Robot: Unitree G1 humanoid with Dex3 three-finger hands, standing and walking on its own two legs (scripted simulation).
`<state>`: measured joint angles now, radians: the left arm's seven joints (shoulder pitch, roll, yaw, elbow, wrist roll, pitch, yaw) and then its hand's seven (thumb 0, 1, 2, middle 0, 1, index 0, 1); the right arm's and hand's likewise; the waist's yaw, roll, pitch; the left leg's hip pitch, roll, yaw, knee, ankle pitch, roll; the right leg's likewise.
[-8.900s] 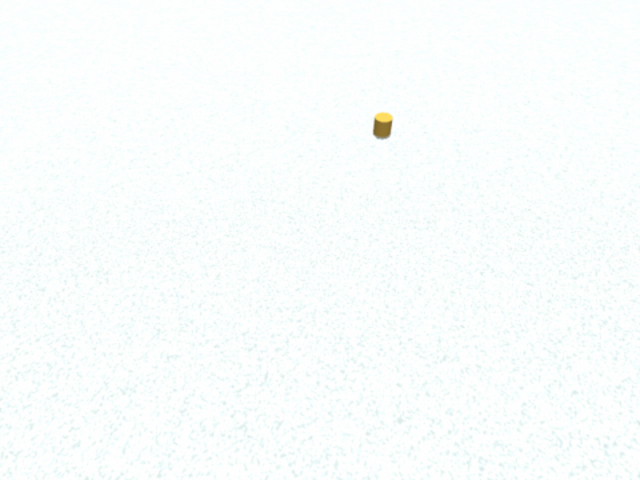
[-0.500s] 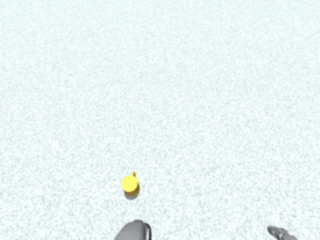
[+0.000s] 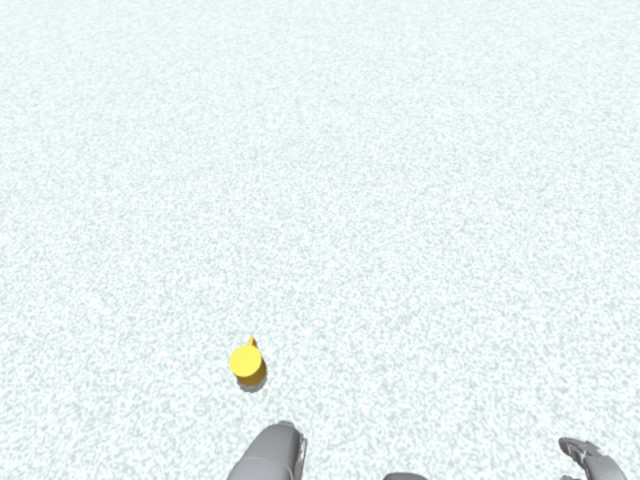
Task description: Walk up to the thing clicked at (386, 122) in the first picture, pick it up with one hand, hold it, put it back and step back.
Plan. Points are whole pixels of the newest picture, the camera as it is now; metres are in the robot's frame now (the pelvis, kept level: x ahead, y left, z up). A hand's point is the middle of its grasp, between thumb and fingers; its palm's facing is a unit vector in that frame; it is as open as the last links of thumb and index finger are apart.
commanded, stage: walk up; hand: left
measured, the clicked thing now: (249, 359) +0.48 +0.28 -0.71
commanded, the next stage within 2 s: none
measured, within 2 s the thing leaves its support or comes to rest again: neither
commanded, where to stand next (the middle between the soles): +0.08 +0.03 m, yaw +2 degrees
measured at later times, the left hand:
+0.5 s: hand out of the picture +0.02 +0.24 -0.14, palm faces +0.09 -0.94 -0.33, open 7.3 cm
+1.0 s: hand out of the picture +0.03 +0.27 -0.13, palm faces +0.08 -0.93 -0.35, open 7.3 cm
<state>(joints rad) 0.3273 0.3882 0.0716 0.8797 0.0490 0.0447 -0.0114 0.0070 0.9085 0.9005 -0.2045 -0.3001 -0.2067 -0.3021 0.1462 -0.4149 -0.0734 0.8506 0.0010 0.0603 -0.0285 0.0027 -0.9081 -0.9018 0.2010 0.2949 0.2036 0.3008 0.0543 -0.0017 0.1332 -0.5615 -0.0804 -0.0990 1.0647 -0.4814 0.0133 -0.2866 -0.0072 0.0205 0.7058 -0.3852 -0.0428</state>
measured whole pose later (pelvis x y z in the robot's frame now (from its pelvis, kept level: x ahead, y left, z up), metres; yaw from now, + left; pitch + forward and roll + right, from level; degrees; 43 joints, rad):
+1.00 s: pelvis -0.03 +0.01 +0.02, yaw +5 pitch -2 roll +0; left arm 0.11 0.35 0.01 1.12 0.00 -0.03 -0.01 0.01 0.91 0.90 -0.20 -0.30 -0.21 -0.30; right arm 0.16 -0.34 0.00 1.11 -0.01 -0.02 0.01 0.00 -0.91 -0.90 0.20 0.30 0.20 0.30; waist 0.00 0.00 0.04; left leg -0.11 -0.03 -0.04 0.39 -0.24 0.01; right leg -0.17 -0.02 -0.02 0.39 -0.18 0.01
